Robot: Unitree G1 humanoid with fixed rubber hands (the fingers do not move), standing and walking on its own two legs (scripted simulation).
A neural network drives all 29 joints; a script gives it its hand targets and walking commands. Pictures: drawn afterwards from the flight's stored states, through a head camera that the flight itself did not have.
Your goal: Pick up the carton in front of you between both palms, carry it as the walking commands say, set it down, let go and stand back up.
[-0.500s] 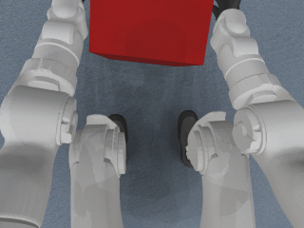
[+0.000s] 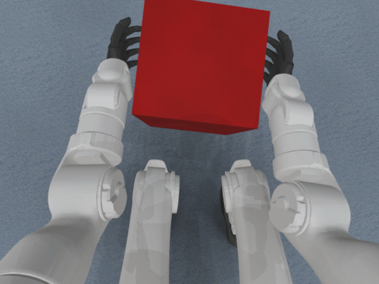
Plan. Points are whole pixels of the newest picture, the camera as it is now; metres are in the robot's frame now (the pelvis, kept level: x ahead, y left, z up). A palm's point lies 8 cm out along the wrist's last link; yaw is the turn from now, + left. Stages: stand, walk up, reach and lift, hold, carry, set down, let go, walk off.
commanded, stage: reach and lift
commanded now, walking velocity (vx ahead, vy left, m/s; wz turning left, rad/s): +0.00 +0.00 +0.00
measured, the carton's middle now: (196, 82) +0.50 +0.01 -0.15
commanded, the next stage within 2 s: none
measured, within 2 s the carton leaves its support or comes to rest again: neither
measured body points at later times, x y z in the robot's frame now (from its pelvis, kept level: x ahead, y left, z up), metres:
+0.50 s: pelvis +0.03 +0.00 +0.13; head +0.24 +0.02 +0.52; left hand +0.49 +0.16 +0.06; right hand +0.48 -0.14 +0.07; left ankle +0.12 +0.13 -0.39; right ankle +0.12 -0.14 -0.39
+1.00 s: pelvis +0.08 +0.00 +0.27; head +0.18 +0.01 +0.71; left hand +0.44 +0.16 +0.23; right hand +0.45 -0.15 +0.23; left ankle +0.12 +0.13 -0.39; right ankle +0.12 -0.14 -0.39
